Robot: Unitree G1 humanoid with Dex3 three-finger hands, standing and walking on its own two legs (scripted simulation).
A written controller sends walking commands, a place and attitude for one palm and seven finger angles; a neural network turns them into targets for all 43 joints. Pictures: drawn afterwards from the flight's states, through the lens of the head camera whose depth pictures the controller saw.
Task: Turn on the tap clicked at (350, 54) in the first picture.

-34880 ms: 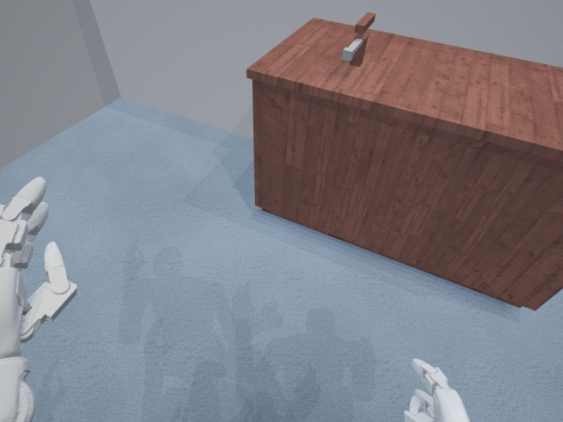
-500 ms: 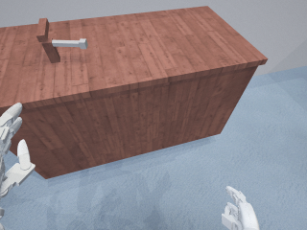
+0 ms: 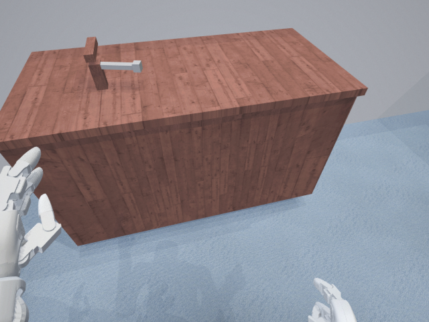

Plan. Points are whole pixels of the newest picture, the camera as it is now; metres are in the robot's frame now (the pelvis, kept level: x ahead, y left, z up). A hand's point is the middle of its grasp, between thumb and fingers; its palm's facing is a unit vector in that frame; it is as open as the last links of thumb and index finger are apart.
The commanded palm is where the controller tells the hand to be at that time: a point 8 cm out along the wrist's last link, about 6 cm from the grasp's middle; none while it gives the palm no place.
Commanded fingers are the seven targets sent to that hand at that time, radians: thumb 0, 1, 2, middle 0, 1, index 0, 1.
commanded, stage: stop stepping back and stand still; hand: left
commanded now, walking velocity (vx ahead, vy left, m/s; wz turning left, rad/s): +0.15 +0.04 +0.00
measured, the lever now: (137, 66) +0.84 +0.28 +0.08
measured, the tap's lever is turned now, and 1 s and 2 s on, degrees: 73 73 73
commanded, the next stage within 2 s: stand and check the lever's angle in 0.76 s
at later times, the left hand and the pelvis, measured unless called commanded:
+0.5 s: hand (83, 205) +0.24 +0.20 +0.17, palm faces +0.34 -0.86 -0.38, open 7.5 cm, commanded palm +0.18 +0.25 +0.19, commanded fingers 0.00 0.90 0.90 -0.20 -0.30 -0.20 -0.30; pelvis +0.01 -0.02 +0.01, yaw +0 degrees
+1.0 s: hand (62, 201) +0.24 +0.22 +0.18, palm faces +0.40 -0.84 -0.38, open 7.5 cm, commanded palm +0.18 +0.26 +0.19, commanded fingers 0.00 0.90 0.90 -0.20 -0.30 -0.20 -0.30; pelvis +0.02 -0.02 +0.01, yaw -1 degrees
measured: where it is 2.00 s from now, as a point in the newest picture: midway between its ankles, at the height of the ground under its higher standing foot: outside the picture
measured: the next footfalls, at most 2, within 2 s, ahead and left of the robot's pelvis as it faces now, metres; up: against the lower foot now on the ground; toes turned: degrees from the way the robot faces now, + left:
left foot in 0.06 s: +0.07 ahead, +0.11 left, +0.00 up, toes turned +2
right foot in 0.34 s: +0.08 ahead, -0.13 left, +0.00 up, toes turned -3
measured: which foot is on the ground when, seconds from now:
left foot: up 0.00-0.04, down 0.06-1.00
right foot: down 0.00-0.06, up 0.08-0.32, down 0.34-1.00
